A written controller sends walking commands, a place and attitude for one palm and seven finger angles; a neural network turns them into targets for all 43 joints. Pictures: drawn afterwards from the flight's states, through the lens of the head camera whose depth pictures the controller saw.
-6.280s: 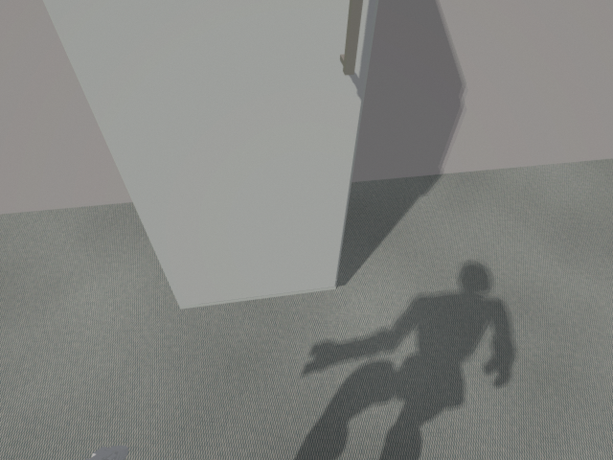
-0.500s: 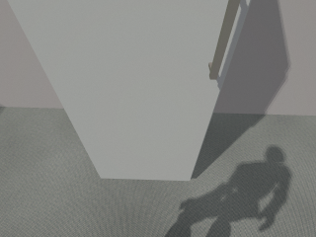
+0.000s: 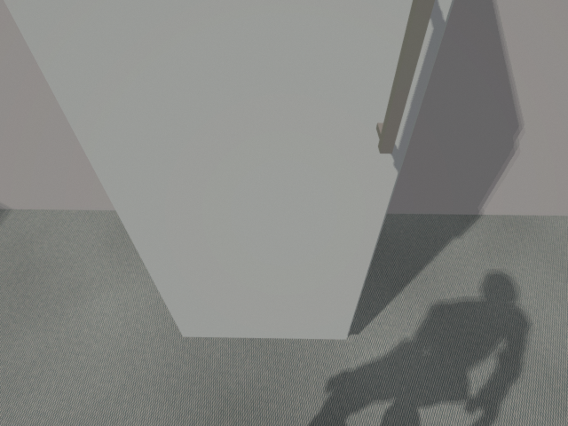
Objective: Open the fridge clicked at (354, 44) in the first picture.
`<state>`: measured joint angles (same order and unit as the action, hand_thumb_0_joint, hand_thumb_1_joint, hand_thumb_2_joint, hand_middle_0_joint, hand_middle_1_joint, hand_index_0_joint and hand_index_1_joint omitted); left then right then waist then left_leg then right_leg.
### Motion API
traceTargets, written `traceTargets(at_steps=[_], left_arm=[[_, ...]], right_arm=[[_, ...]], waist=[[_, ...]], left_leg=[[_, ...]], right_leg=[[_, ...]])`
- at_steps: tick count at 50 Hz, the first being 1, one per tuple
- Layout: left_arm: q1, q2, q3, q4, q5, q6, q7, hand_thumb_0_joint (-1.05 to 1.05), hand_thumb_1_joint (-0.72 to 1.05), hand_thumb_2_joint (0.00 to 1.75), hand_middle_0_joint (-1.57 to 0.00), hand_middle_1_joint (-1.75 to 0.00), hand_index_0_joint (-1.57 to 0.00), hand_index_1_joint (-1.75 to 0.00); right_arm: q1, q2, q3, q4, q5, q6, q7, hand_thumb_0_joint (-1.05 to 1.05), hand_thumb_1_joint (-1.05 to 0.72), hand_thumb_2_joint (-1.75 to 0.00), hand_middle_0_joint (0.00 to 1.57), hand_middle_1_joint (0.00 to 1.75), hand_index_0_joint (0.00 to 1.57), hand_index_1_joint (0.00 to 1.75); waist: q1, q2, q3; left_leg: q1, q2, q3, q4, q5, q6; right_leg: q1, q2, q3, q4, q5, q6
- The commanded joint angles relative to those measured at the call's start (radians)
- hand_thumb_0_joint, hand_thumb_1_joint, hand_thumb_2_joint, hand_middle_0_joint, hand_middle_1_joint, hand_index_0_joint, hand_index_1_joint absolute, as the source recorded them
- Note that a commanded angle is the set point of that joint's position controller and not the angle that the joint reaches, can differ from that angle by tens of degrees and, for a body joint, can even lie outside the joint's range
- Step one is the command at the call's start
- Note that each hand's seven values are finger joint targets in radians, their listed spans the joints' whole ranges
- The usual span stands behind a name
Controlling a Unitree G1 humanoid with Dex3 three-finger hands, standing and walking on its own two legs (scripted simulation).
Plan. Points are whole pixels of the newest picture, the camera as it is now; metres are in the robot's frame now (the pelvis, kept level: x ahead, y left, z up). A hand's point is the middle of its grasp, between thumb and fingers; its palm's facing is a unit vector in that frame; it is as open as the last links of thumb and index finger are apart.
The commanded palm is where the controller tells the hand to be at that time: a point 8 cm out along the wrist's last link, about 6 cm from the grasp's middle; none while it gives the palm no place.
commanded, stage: come to a stop and stand still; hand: right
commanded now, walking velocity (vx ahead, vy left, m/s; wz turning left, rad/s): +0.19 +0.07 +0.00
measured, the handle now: (400, 67) +0.50 -0.13 +0.28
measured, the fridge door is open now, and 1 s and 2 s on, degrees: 0 0 0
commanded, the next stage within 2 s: look again from close up in 1.60 s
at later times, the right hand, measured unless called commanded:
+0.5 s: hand out of the picture +0.08 -0.16 -0.17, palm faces +0.09 +0.97 -0.24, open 7.2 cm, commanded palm none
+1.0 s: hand out of the picture +0.00 -0.16 -0.17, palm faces +0.05 +0.98 -0.20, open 7.4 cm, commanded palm none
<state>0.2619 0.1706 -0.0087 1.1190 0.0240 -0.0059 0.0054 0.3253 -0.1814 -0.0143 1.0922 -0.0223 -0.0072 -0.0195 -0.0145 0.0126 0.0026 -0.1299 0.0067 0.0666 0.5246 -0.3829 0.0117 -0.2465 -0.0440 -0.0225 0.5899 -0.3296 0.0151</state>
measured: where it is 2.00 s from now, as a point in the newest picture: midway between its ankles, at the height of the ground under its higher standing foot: outside the picture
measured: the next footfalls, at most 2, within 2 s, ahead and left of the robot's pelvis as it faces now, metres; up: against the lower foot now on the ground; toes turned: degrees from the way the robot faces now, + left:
left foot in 0.26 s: +0.08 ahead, +0.11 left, +0.00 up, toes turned +5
right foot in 0.56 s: +0.06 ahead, -0.10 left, +0.00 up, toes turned -7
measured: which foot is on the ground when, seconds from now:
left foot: down 0.00-0.06, up 0.08-0.24, down 0.26-1.00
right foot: down 0.00-0.30, up 0.32-0.54, down 0.56-1.00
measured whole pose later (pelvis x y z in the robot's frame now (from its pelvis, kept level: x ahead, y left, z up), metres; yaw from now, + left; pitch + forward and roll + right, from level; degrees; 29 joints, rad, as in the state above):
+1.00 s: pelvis +0.02 +0.00 +0.01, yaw -2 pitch -1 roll +0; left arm 0.24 0.19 0.01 1.01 0.02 0.00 0.01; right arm 0.34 -0.14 0.02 1.09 -0.02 -0.01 -0.04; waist -0.01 -0.03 0.01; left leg -0.25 0.03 0.13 0.50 -0.25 0.02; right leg -0.24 -0.03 -0.12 0.52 -0.27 -0.03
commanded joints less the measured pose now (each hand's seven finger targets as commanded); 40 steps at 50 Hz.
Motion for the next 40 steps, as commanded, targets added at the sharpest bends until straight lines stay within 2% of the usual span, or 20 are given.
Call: traceTargets(at_steps=[1, 3, 4, 5, 6, 8, 10, 11, 13, 16, 19, 22, 24, 26, 28, 29, 30, 32, 35, 40], left_arm=[[0.102, 0.074, 0.021, -0.031, -0.002, -0.031, 0.009, 0.0, 0.9, 0.9, -0.2, -0.3, -0.2, -0.3], [0.228, 0.151, 0.041, 0.015, 0.003, -0.04, 0.022, 0.0, 0.9, 0.9, -0.2, -0.3, -0.2, -0.3], [0.281, 0.157, 0.046, 0.025, 0.007, -0.04, 0.032, 0.0, 0.9, 0.9, -0.2, -0.3, -0.2, -0.3], [0.293, 0.145, 0.041, 0.024, 0.008, -0.041, 0.04, 0.0, 0.9, 0.9, -0.2, -0.3, -0.2, -0.3], [0.267, 0.125, 0.039, 0.019, 0.008, -0.042, 0.043, 0.0, 0.9, 0.9, -0.2, -0.3, -0.2, -0.3], [0.172, 0.116, 0.033, -0.008, 0.007, -0.039, 0.05, 0.0, 0.9, 0.9, -0.2, -0.3, -0.2, -0.3], [0.103, 0.104, 0.029, -0.021, -0.005, -0.035, 0.052, 0.0, 0.9, 0.9, -0.2, -0.3, -0.2, -0.3], [0.105, 0.081, 0.027, -0.02, -0.01, -0.036, 0.052, 0.0, 0.9, 0.9, -0.2, -0.3, -0.2, -0.3], [0.138, 0.028, 0.021, -0.025, -0.024, -0.033, 0.04, 0.0, 0.9, 0.9, -0.2, -0.3, -0.2, -0.3], [0.131, -0.002, 0.035, -0.016, -0.02, -0.004, 0.045, 0.0, 0.9, 0.9, -0.2, -0.3, -0.2, -0.3], [0.118, -0.018, 0.034, -0.016, -0.023, 0.003, 0.042, 0.0, 0.9, 0.9, -0.2, -0.3, -0.2, -0.3], [0.089, -0.024, 0.039, -0.038, -0.021, 0.012, 0.036, 0.0, 0.9, 0.9, -0.2, -0.3, -0.2, -0.3], [0.092, -0.017, 0.04, -0.047, -0.017, 0.017, 0.031, 0.0, 0.9, 0.9, -0.2, -0.3, -0.2, -0.3], [0.128, -0.006, 0.044, -0.041, -0.016, 0.012, 0.029, 0.0, 0.9, 0.9, -0.2, -0.3, -0.2, -0.3], [0.079, 0.072, 0.048, -0.07, -0.003, 0.005, 0.028, 0.0, 0.9, 0.9, -0.2, -0.3, -0.2, -0.3], [0.032, 0.082, 0.047, -0.088, -0.002, 0.004, 0.026, 0.0, 0.9, 0.9, -0.2, -0.3, -0.2, -0.3], [-0.014, 0.085, 0.043, -0.098, -0.004, 0.001, 0.026, 0.0, 0.9, 0.9, -0.2, -0.3, -0.2, -0.3], [-0.036, 0.082, 0.039, -0.114, -0.007, -0.007, 0.03, 0.0, 0.9, 0.9, -0.2, -0.3, -0.2, -0.3], [-0.016, 0.071, 0.035, -0.114, -0.008, -0.004, 0.025, 0.0, 0.9, 0.9, -0.2, -0.3, -0.2, -0.3], [0.005, 0.065, 0.026, -0.094, -0.009, -0.01, 0.022, 0.0, 0.9, 0.9, -0.2, -0.3, -0.2, -0.3]], right_arm=[[0.064, -0.115, -0.03, -0.025, -0.001, -0.011, 0.003, 0.0, -0.9, -0.9, 0.2, 0.3, 0.2, 0.3], [0.037, -0.06, -0.022, -0.044, -0.002, -0.016, 0.005, 0.0, -0.9, -0.9, 0.2, 0.3, 0.2, 0.3], [-0.018, -0.056, -0.018, -0.074, -0.003, -0.02, 0.004, 0.0, -0.9, -0.9, 0.2, 0.3, 0.2, 0.3], [-0.06, -0.052, -0.019, -0.09, -0.003, -0.023, 0.003, 0.0, -0.9, -0.9, 0.2, 0.3, 0.2, 0.3], [-0.087, -0.042, -0.022, -0.096, -0.001, -0.025, 0.004, 0.0, -0.9, -0.9, 0.2, 0.3, 0.2, 0.3], [-0.034, 0.001, -0.021, -0.079, 0.01, -0.015, 0.006, 0.0, -0.9, -0.9, 0.2, 0.3, 0.2, 0.3], [0.063, 0.021, -0.021, -0.038, 0.012, -0.012, 0.005, 0.0, -0.9, -0.9, 0.2, 0.3, 0.2, 0.3], [0.105, -0.007, -0.025, -0.026, 0.01, -0.022, 0.001, 0.0, -0.9, -0.9, 0.2, 0.3, 0.2, 0.3], [0.114, -0.113, -0.033, -0.011, 0.013, -0.035, -0.011, 0.0, -0.9, -0.9, 0.2, 0.3, 0.2, 0.3], [0.053, -0.121, -0.034, -0.031, 0.006, -0.03, -0.023, 0.0, -0.9, -0.9, 0.2, 0.3, 0.2, 0.3], [0.055, -0.101, -0.03, -0.035, -0.001, -0.023, -0.037, 0.0, -0.9, -0.9, 0.2, 0.3, 0.2, 0.3], [0.013, -0.119, -0.043, -0.061, -0.005, -0.009, -0.042, 0.0, -0.9, -0.9, 0.2, 0.3, 0.2, 0.3], [-0.02, -0.123, -0.046, -0.078, -0.003, -0.001, -0.039, 0.0, -0.9, -0.9, 0.2, 0.3, 0.2, 0.3], [-0.056, -0.109, -0.044, -0.093, 0.001, 0.007, -0.034, 0.0, -0.9, -0.9, 0.2, 0.3, 0.2, 0.3], [-0.05, -0.063, -0.039, -0.119, 0.004, 0.019, -0.027, 0.0, -0.9, -0.9, 0.2, 0.3, 0.2, 0.3], [-0.053, -0.046, -0.033, -0.116, 0.001, 0.025, -0.026, 0.0, -0.9, -0.9, 0.2, 0.3, 0.2, 0.3], [-0.047, -0.04, -0.028, -0.107, -0.001, 0.027, -0.023, 0.0, -0.9, -0.9, 0.2, 0.3, 0.2, 0.3], [-0.007, -0.047, -0.021, -0.086, -0.005, 0.019, -0.018, 0.0, -0.9, -0.9, 0.2, 0.3, 0.2, 0.3], [-0.007, -0.073, -0.014, -0.074, -0.002, 0.005, -0.013, 0.0, -0.9, -0.9, 0.2, 0.3, 0.2, 0.3], [0.005, -0.074, -0.007, -0.059, 0.001, -0.008, -0.011, 0.0, -0.9, -0.9, 0.2, 0.3, 0.2, 0.3]], waist=[[0.037, -0.033, 0.139], [0.073, -0.287, 0.085], [0.096, -0.304, 0.107], [0.097, -0.234, 0.122], [0.083, -0.164, 0.137], [0.034, -0.166, 0.08], [-0.02, -0.156, 0.039], [-0.036, -0.074, 0.021], [-0.011, 0.105, -0.035], [-0.005, 0.21, 0.022], [-0.019, 0.156, -0.026], [-0.012, 0.103, -0.031], [0.004, 0.12, -0.022], [0.035, 0.099, -0.021], [0.007, -0.102, 0.014], [-0.005, -0.154, 0.034], [-0.017, -0.177, 0.063], [-0.027, -0.11, 0.047], [-0.001, -0.003, 0.037], [0.011, 0.004, 0.04]], left_leg=[[-0.154, 0.094, -0.085, -0.063, 0.003, 0.074], [-0.302, -0.01, 0.061, 0.243, -0.066, 0.022], [-0.449, -0.02, 0.039, 0.386, -0.225, 0.024], [-0.49, 0.017, -0.007, 0.472, -0.253, 0.031], [-0.491, 0.043, -0.032, 0.465, -0.236, 0.03], [-0.295, 0.059, -0.031, 0.31, -0.179, 0.016], [-0.09, 0.031, 0.021, 0.045, 0.11, -0.005], [0.005, 0.043, 0.001, -0.104, 0.273, -0.011], [0.115, 0.262, -0.192, -0.091, 0.661, 0.065], [0.036, 0.299, -0.178, -0.099, 0.958, 0.115], [0.108, 0.32, -0.16, -0.06, 1.144, 0.161], [0.057, 0.313, -0.153, -0.069, 1.002, 0.189], [-0.018, 0.283, -0.138, -0.073, 0.824, 0.168], [-0.125, 0.231, -0.105, -0.04, 0.576, 0.107], [-0.184, 0.102, -0.026, -0.007, 0.219, 0.016], [-0.119, 0.072, 0.003, 0.015, 0.1, -0.004], [-0.088, 0.068, 0.0, 0.02, 0.081, -0.006], [-0.067, 0.088, -0.03, -0.045, 0.156, -0.003], [-0.114, 0.131, -0.095, -0.147, 0.193, 0.016], [-0.132, 0.129, -0.095, -0.187, 0.166, 0.016]], right_leg=[[0.01, -0.034, -0.01, -0.086, 0.111, -0.049], [0.166, -0.218, 0.267, -0.222, 0.285, -0.158], [0.245, -0.294, 0.387, -0.268, 0.437, -0.231], [0.235, -0.328, 0.4, -0.258, 0.574, -0.268], [0.216, -0.333, 0.37, -0.23, 0.73, -0.276], [0.099, -0.263, 0.222, -0.222, 0.719, -0.221], [0.016, -0.161, 0.104, -0.167, 0.619, -0.141], [0.003, -0.113, 0.072, -0.106, 0.546, -0.09], [-0.099, -0.022, -0.002, -0.096, 0.04, -0.009], [-0.077, -0.016, -0.032, 0.042, -0.134, 0.001], [-0.135, -0.014, -0.033, 0.153, -0.177, 0.004], [-0.109, -0.003, -0.05, 0.12, -0.131, 0.012], [-0.036, 0.001, -0.064, 0.021, -0.037, 0.012], [0.111, -0.019, -0.065, -0.158, 0.157, 0.002], [0.078, -0.165, 0.068, -0.204, 0.387, -0.071], [-0.022, -0.188, 0.091, -0.256, 0.329, -0.102], [-0.078, -0.185, 0.101, -0.287, 0.256, -0.11], [-0.049, -0.148, 0.066, -0.262, 0.245, -0.095], [0.016, -0.088, 0.014, -0.227, 0.124, -0.05], [0.059, -0.085, 0.006, -0.25, 0.135, -0.042]])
